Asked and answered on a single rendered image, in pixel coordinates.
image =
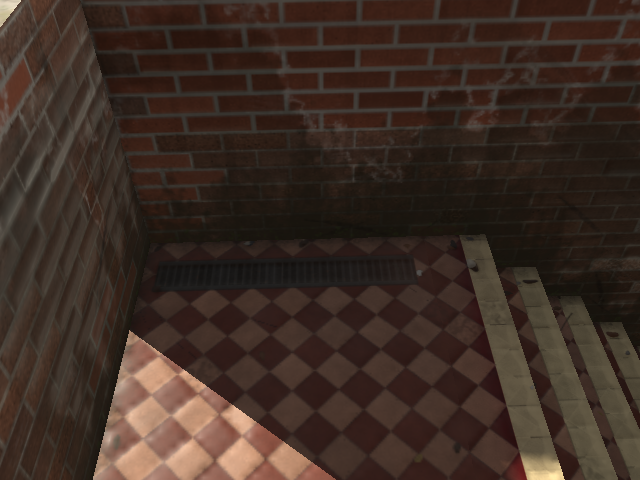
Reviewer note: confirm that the stairs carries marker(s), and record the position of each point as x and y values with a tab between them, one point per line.
586	375

